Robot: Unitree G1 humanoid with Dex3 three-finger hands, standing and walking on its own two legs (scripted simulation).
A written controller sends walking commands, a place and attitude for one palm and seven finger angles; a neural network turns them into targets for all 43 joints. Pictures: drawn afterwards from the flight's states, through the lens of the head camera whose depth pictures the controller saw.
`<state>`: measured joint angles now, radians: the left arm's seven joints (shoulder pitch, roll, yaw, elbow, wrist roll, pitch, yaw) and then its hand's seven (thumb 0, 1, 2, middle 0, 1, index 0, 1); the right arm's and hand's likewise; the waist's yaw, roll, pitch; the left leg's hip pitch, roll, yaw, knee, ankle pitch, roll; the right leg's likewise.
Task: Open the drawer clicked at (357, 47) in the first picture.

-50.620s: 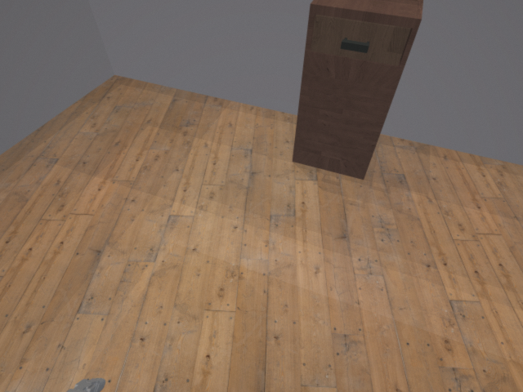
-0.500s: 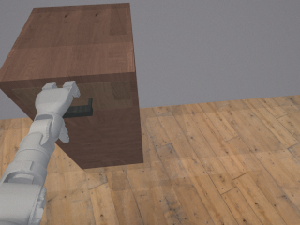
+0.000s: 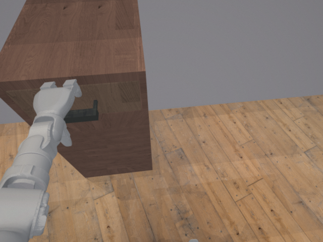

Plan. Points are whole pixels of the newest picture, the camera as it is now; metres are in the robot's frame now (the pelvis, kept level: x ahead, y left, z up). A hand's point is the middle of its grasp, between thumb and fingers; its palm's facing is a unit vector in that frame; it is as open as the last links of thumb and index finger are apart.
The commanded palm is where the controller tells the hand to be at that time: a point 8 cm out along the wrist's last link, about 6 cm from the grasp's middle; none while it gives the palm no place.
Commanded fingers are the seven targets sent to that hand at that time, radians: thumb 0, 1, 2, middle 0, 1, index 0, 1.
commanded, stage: re-aim the fingers above the handle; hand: left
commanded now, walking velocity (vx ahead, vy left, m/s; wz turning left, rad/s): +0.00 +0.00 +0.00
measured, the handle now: (80, 109) +0.49 +0.24 -0.03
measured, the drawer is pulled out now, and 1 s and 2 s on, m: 0.00 0.00 0.00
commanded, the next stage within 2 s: lower the fingers behind the handle in 1.02 s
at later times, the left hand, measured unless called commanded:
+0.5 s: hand (70, 113) +0.44 +0.24 +0.03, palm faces -0.05 -0.04 -1.00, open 13.8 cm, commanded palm +0.42 +0.24 +0.09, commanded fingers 0.00 -0.50 0.30 -0.30 -1.20 -0.30 -1.20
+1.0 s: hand (68, 113) +0.44 +0.24 +0.04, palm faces -0.06 -0.03 -1.00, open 13.8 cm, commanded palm +0.42 +0.24 +0.09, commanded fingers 0.00 -0.50 0.30 -0.30 -1.20 -0.30 -1.20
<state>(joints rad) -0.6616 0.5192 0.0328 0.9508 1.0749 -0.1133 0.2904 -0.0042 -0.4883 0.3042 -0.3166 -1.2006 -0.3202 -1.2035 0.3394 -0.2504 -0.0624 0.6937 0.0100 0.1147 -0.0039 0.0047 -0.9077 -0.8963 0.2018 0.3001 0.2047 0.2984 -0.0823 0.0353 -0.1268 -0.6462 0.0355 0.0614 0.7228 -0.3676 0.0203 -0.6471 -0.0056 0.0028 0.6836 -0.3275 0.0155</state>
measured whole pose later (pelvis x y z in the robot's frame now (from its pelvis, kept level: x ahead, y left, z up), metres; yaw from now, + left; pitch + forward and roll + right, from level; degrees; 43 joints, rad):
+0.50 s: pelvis +0.01 -0.01 +0.00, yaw +0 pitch +15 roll -1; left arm -0.63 0.47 0.00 0.90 1.07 -0.06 0.28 0.00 -0.49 0.30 -0.32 -1.20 -0.32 -1.20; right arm 0.31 -0.25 -0.06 0.68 0.01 0.12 0.00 0.00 -0.91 -0.90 0.20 0.30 0.21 0.30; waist -0.06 0.05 -0.13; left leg -0.59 0.03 0.06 0.69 -0.37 0.01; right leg -0.60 0.00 0.00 0.67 -0.34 0.01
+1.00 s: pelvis +0.00 -0.02 +0.00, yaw +1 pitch +15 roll +0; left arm -0.65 0.50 0.00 0.92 1.06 -0.11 0.27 0.00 -0.49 0.30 -0.32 -1.20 -0.32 -1.20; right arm 0.31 -0.26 -0.07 0.69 0.02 0.10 -0.02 0.00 -0.91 -0.90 0.20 0.30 0.20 0.30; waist -0.07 0.04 -0.12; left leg -0.60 0.04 0.04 0.69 -0.36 0.00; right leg -0.61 0.00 -0.02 0.68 -0.34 -0.01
